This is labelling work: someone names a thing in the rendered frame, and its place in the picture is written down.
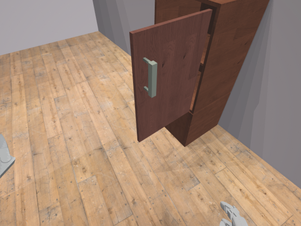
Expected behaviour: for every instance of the left robot hand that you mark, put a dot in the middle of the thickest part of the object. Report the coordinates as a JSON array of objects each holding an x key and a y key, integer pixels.
[{"x": 6, "y": 160}]

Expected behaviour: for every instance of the right robot hand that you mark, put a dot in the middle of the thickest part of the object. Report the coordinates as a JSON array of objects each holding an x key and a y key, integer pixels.
[{"x": 233, "y": 215}]

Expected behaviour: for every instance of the handle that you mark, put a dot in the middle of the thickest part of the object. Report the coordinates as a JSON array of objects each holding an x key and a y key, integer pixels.
[{"x": 152, "y": 77}]

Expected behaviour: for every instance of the cupboard door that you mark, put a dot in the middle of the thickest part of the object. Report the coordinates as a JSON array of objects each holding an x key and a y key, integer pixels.
[{"x": 177, "y": 46}]

